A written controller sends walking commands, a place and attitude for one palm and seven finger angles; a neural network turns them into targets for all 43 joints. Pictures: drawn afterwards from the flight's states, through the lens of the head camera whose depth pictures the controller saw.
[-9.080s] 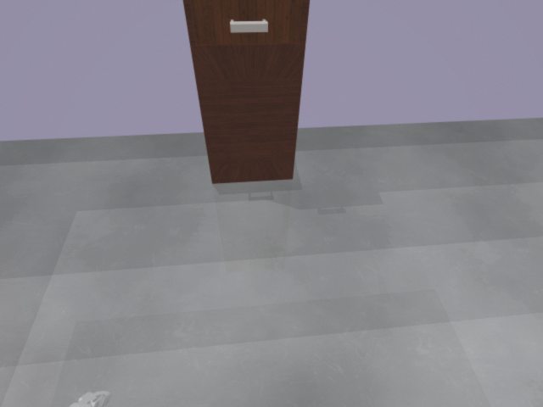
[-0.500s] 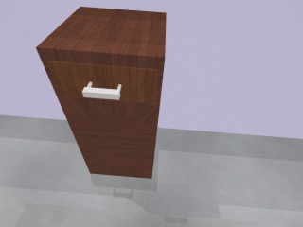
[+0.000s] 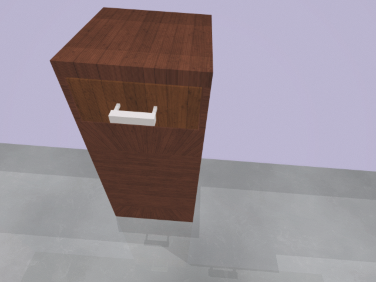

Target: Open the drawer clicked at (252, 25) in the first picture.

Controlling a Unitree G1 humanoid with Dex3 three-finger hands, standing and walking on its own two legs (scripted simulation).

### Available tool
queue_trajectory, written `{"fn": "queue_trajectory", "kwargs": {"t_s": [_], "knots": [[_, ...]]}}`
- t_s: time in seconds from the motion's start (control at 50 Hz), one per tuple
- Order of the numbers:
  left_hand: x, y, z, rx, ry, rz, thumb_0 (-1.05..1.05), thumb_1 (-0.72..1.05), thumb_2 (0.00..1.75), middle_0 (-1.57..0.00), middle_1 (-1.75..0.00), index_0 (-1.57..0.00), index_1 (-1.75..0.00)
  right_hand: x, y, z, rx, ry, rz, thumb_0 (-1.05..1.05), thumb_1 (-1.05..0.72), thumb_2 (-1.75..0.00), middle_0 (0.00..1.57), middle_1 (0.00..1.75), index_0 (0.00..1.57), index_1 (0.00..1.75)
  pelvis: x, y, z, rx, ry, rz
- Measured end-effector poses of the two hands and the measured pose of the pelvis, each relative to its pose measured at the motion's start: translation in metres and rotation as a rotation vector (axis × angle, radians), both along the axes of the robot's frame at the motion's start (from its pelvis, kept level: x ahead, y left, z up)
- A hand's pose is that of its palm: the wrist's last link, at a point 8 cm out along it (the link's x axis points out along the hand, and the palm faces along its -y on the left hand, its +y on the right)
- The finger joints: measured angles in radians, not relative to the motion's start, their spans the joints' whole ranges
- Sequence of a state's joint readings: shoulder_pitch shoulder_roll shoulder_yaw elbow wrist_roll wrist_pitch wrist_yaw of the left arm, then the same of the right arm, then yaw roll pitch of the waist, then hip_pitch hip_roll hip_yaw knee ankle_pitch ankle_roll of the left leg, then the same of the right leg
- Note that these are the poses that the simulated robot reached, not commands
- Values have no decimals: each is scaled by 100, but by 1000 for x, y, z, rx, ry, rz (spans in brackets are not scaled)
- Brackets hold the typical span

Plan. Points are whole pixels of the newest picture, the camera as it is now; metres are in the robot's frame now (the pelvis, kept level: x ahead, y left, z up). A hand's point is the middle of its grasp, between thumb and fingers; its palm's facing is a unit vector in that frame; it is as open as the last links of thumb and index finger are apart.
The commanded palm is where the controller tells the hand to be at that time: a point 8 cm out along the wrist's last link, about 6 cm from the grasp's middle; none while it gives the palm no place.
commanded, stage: come to a stop and stand still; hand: left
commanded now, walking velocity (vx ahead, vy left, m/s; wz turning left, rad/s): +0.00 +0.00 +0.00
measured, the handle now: (134, 112) +0.56 +0.20 +0.03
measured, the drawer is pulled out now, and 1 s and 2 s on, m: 0.00 0.00 0.00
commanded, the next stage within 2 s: look again from close up in 0.16 s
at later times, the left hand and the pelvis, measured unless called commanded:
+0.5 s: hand out of the picture +0.00 +0.15 -0.18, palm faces +0.04 -0.99 -0.13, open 7.4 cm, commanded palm none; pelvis +0.02 +0.00 +0.00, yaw +0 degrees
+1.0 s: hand out of the picture +0.11 +0.20 -0.12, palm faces -0.03 -0.88 -0.48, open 7.3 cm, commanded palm +0.14 +0.21 -0.05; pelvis +0.03 +0.00 -0.01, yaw -1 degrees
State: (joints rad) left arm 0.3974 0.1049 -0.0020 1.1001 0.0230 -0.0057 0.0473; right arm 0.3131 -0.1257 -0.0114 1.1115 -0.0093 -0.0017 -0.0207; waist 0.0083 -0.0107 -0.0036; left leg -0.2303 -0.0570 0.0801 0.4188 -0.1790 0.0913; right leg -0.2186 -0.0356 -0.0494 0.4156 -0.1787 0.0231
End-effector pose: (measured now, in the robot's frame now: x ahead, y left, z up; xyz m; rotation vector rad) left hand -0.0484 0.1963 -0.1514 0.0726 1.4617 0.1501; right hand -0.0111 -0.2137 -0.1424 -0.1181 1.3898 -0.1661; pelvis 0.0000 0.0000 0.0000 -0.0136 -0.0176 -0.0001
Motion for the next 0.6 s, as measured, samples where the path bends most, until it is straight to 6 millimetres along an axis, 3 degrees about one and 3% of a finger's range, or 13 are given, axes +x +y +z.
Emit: {"fn": "queue_trajectory", "kwargs": {"t_s": [0.6], "knots": [[45,1,1,-3,-27,-23,0,91,90,-20,-30,-19,-30,15,8,1,12,30,-11,0,-91,-90,20,30,20,30,26,1,3,5,-1,-8]]}}
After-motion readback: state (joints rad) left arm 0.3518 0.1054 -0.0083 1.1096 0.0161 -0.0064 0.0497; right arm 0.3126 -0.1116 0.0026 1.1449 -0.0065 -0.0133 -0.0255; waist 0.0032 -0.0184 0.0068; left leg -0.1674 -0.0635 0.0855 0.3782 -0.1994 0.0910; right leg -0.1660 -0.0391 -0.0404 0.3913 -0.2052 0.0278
